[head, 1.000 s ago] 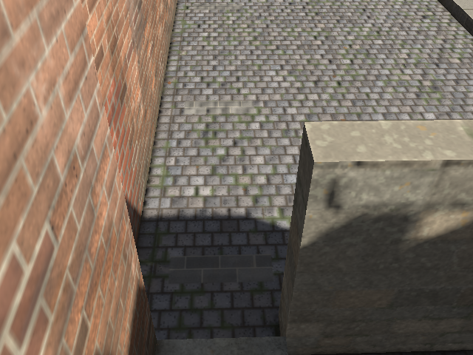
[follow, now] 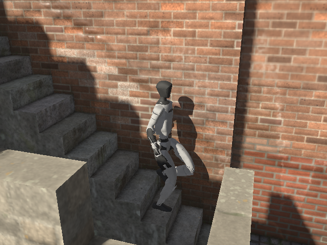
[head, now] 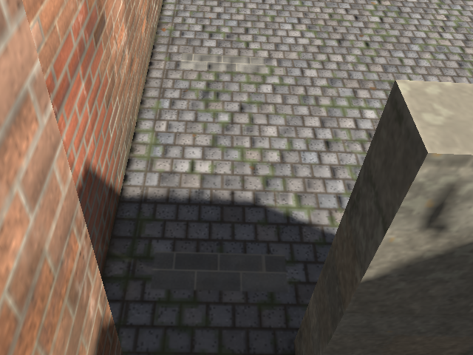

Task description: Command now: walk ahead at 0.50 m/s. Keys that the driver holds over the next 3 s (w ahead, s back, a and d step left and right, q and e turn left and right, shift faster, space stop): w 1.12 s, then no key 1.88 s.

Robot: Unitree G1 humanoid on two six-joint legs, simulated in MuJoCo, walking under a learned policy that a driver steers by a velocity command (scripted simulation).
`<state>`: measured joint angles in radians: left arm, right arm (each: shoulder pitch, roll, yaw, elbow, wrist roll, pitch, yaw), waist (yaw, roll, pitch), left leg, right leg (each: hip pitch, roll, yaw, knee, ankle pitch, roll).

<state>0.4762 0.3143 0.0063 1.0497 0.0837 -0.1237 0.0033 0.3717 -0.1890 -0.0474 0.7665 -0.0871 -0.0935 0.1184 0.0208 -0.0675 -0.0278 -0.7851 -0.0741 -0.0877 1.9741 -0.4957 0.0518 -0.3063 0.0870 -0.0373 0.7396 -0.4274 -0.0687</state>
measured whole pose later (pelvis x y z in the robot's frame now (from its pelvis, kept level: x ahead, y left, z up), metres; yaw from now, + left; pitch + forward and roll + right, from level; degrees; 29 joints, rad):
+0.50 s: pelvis +0.32 +0.01 -0.25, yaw +2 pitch +2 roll +5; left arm 0.18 0.28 -0.03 0.86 0.12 -0.09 -0.07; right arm 0.56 -0.13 0.03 1.00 -0.08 -0.14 0.04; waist -0.09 -0.08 -0.06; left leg -0.31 -0.12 0.08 1.01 -0.73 0.07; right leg -0.86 -0.14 0.03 1.03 0.36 -0.04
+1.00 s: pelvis +0.65 +0.01 -0.49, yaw +1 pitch +3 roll -8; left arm 0.52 0.13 -0.02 1.06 -0.01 -0.06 0.03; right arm 0.17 -0.21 0.04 0.86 0.01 -0.05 0.09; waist 0.09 0.10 -0.04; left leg -0.59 0.14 -0.10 0.53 0.33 0.07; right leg -0.22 0.12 -0.15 1.17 -0.93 -0.05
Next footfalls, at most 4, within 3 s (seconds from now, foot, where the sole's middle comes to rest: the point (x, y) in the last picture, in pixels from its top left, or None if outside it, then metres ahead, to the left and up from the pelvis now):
0.28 left None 0.24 0.11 -0.94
0.62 right None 0.49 -0.09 -1.14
1.04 left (187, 333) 0.85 0.16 -1.33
1.42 right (245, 282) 1.11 -0.08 -1.33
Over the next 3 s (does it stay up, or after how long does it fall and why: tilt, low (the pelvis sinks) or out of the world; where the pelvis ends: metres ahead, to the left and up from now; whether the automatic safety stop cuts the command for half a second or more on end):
stays up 1.05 0.03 -0.56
